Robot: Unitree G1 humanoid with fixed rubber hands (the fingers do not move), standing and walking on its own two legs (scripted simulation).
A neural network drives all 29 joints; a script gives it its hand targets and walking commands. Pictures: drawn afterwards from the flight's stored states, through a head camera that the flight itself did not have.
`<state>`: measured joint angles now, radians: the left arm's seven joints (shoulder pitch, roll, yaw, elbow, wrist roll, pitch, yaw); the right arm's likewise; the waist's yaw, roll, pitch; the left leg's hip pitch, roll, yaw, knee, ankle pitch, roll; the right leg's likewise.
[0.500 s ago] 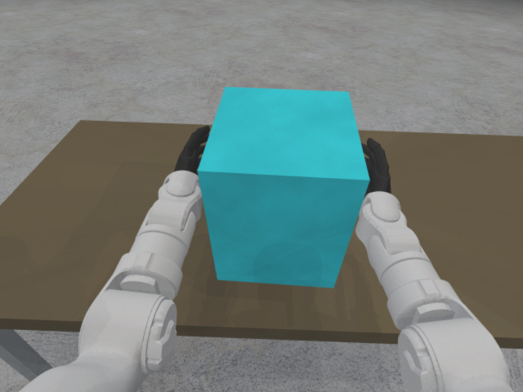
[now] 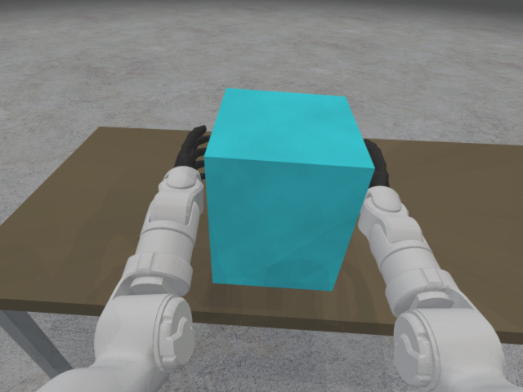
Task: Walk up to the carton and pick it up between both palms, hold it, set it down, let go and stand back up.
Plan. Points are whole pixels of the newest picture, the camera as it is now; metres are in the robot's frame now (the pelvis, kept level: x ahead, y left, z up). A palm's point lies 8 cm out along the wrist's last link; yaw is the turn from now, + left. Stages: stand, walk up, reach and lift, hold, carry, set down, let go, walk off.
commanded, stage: reach and lift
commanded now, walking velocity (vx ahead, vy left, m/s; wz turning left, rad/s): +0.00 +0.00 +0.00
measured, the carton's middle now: (279, 189) +0.42 -0.03 +0.15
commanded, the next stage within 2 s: hold in 1.24 s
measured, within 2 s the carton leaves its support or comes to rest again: neither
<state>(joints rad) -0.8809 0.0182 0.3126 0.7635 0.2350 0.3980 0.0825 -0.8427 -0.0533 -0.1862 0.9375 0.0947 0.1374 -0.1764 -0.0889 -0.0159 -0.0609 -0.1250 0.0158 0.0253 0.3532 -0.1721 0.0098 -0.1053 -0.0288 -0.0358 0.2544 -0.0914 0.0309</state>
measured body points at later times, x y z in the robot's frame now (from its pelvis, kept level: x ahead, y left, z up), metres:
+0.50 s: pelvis +0.02 -0.01 +0.00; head -0.05 +0.01 +0.44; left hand +0.41 +0.14 +0.21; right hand +0.41 -0.15 +0.21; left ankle +0.02 +0.11 -0.75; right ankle +0.03 -0.14 -0.75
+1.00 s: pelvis +0.01 -0.01 +0.00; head -0.05 +0.02 +0.44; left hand +0.40 +0.14 +0.22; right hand +0.41 -0.15 +0.23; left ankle +0.02 +0.11 -0.75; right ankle +0.03 -0.14 -0.75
